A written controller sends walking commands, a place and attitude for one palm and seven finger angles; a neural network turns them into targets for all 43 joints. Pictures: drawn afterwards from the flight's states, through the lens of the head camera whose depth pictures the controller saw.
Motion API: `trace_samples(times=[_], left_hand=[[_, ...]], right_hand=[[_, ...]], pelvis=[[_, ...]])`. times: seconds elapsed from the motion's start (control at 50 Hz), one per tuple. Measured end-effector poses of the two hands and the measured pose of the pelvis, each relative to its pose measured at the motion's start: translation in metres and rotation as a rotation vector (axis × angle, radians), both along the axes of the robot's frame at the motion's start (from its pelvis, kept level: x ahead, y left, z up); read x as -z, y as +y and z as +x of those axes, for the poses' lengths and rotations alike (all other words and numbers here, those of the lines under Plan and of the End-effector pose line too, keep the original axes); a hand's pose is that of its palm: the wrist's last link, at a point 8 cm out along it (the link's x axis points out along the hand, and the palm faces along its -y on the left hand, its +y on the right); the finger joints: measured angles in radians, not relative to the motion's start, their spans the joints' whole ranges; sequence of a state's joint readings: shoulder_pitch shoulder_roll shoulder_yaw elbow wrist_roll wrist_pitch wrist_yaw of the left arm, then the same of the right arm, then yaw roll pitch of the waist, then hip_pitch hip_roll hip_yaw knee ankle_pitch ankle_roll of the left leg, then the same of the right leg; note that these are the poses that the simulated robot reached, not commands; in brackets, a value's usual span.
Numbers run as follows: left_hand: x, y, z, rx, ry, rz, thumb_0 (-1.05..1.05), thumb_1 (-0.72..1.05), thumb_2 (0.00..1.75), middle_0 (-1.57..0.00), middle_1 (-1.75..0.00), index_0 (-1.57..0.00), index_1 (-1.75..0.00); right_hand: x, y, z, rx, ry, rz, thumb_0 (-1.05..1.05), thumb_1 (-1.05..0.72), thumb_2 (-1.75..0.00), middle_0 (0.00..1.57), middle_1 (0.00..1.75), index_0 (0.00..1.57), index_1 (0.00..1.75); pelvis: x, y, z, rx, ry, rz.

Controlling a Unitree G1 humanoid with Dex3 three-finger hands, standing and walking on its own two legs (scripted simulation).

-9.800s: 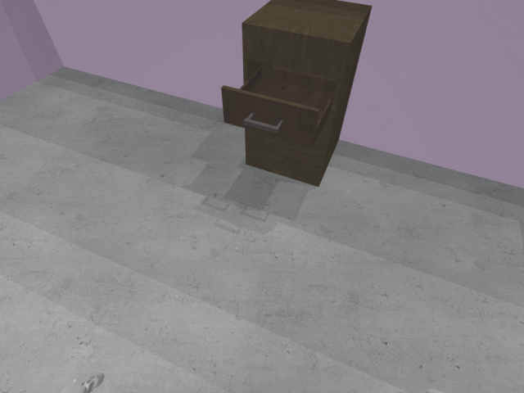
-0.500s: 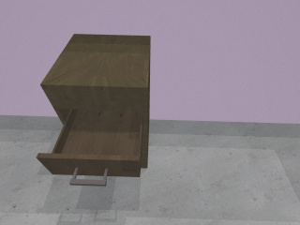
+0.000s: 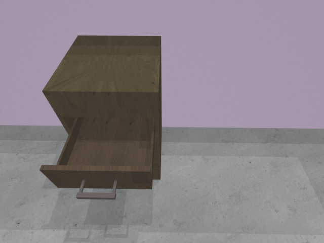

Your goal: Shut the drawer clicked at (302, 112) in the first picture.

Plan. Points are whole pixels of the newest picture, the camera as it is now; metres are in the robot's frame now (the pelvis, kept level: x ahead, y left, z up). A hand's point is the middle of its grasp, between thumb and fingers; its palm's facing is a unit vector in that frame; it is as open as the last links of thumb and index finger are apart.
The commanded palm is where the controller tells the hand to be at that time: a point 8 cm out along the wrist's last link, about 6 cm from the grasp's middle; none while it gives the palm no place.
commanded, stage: raise the hand and make a fist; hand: left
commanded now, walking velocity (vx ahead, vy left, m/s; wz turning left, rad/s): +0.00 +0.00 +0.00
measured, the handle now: (97, 189) +0.32 +0.27 -0.24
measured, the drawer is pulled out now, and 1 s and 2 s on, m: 0.25 0.25 0.25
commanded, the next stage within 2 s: bring the fist close to the handle in 1.84 s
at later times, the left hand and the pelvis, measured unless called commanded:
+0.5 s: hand out of the picture +0.11 +0.18 -0.11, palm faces +0.15 -0.99 -0.05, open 5.2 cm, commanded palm +0.10 +0.23 -0.10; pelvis -0.06 +0.02 -0.13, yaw +1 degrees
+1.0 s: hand (91, 241) +0.14 +0.20 -0.10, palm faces +0.08 -1.00 -0.02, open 3.2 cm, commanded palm +0.11 +0.25 -0.12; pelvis -0.07 +0.05 -0.14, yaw +0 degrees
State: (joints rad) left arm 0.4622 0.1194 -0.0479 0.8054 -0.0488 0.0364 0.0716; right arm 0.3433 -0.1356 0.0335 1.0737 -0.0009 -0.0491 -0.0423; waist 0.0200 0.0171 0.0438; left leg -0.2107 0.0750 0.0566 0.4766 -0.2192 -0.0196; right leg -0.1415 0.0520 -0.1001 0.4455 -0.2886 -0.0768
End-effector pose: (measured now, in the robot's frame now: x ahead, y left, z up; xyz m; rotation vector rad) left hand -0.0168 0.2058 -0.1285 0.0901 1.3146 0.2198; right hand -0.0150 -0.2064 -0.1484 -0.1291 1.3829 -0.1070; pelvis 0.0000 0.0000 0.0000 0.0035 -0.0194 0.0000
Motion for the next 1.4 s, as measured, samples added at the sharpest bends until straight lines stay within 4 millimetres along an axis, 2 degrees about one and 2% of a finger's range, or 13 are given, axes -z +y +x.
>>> trace_samples(times=[0.1, 0.18, 0.24, 0.34, 0.46, 0.56, 0.64, 0.78, 0.88, 0.96, 1.12, 1.28, 1.4], left_hand=[[-0.068, 0.047, 0.077, -0.014, -0.471, 0.175, 0.08, 1.01, 0.90, -0.24, -0.34, -0.23, -0.34], [-0.099, 0.026, 0.151, 0.100, -0.877, 0.094, 0.06, 0.98, 0.90, -0.28, -0.39, -0.28, -0.40], [-0.098, -0.007, 0.180, 0.129, -1.123, -0.080, 0.04, 0.96, 0.90, -0.33, -0.45, -0.33, -0.45], [-0.067, -0.030, 0.161, 0.137, -1.305, -0.200, 0.02, 0.93, 0.90, -0.43, -0.55, -0.43, -0.55], [-0.020, 0.008, 0.107, 0.113, -1.168, -0.029, 0.01, 0.91, 0.90, -0.56, -0.68, -0.55, -0.68], [-0.037, 0.040, 0.105, 0.131, -1.303, 0.056, 0.02, 0.91, 0.90, -0.65, -0.78, -0.65, -0.79], [-0.048, 0.032, 0.132, 0.214, -1.420, -0.042, 0.02, 0.91, 0.90, -0.73, -0.87, -0.72, -0.87], [-0.005, 0.016, 0.153, 0.239, -1.129, -0.201, 0.01, 0.91, 0.90, -0.87, -1.02, -0.86, -1.02], [-0.018, 0.043, 0.139, 0.126, -1.154, -0.046, 0.02, 0.91, 0.90, -0.97, -1.13, -0.96, -1.13], [-0.033, 0.051, 0.134, 0.137, -1.277, 0.008, 0.02, 0.91, 0.90, -1.05, -1.22, -1.04, -1.22], [0.004, 0.032, 0.137, 0.226, -1.189, -0.117, 0.01, 0.91, 0.90, -1.21, -1.39, -1.20, -1.39], [-0.019, 0.053, 0.141, 0.141, -1.286, 0.002, 0.02, 0.90, 0.90, -1.34, -1.53, -1.34, -1.54], [0.003, 0.040, 0.143, 0.205, -1.187, -0.082, 0.01, 0.91, 0.90, -1.38, -1.58, -1.38, -1.58]], right_hand=[[-0.005, -0.031, 0.048, 0.032, -0.327, -0.082, 0.03, -0.93, -0.90, 0.20, 0.30, 0.20, 0.30], [-0.017, -0.048, 0.102, -0.008, -0.589, -0.144, 0.03, -0.92, -0.90, 0.20, 0.30, 0.20, 0.30], [-0.030, -0.052, 0.137, -0.043, -0.729, -0.173, 0.02, -0.92, -0.90, 0.20, 0.30, 0.20, 0.30], [-0.036, -0.041, 0.186, -0.129, -0.851, -0.180, 0.01, -0.91, -0.90, 0.20, 0.30, 0.20, 0.30], [-0.006, 0.002, 0.224, -0.216, -0.900, -0.089, 0.01, -0.91, -0.90, 0.20, 0.30, 0.20, 0.30], [0.036, 0.044, 0.216, -0.256, -0.875, 0.005, 0.01, -0.91, -0.90, 0.20, 0.30, 0.20, 0.30], [0.069, 0.060, 0.183, -0.233, -0.791, 0.050, 0.01, -0.90, -0.90, 0.20, 0.30, 0.20, 0.30], [0.086, 0.040, 0.115, -0.088, -0.588, -0.018, 0.02, -0.90, -0.90, 0.21, 0.30, 0.21, 0.30], [0.076, 0.017, 0.095, -0.058, -0.538, -0.105, 0.02, -0.90, -0.90, 0.20, 0.30, 0.20, 0.30], [0.074, 0.009, 0.101, -0.092, -0.557, -0.137, 0.02, -0.90, -0.90, 0.20, 0.30, 0.20, 0.30], [0.071, 0.020, 0.140, -0.128, -0.668, -0.134, 0.02, -0.90, -0.90, 0.20, 0.30, 0.20, 0.30], [0.071, 0.047, 0.169, -0.184, -0.707, -0.049, 0.01, -0.90, -0.90, 0.20, 0.30, 0.20, 0.30], [0.078, 0.050, 0.176, -0.190, -0.689, -0.030, 0.01, -0.90, -0.90, 0.20, 0.30, 0.20, 0.30]], pelvis=[[0.006, 0.010, -0.007, -0.029, 0.026, 0.007], [0.023, 0.017, -0.021, -0.038, 0.114, 0.008], [0.041, 0.018, -0.029, -0.013, 0.185, 0.021], [0.077, 0.015, -0.038, -0.004, 0.262, 0.025], [0.116, 0.017, -0.051, -0.023, 0.302, 0.001], [0.138, 0.021, -0.063, -0.032, 0.331, -0.043], [0.147, 0.028, -0.072, -0.028, 0.349, -0.064], [0.142, 0.039, -0.073, -0.010, 0.366, -0.054], [0.137, 0.045, -0.068, 0.000, 0.372, -0.053], [0.141, 0.048, -0.068, -0.008, 0.382, -0.060], [0.154, 0.051, -0.069, -0.009, 0.405, -0.062], [0.153, 0.049, -0.062, -0.016, 0.414, -0.069], [0.155, 0.046, -0.058, -0.018, 0.428, -0.069]])
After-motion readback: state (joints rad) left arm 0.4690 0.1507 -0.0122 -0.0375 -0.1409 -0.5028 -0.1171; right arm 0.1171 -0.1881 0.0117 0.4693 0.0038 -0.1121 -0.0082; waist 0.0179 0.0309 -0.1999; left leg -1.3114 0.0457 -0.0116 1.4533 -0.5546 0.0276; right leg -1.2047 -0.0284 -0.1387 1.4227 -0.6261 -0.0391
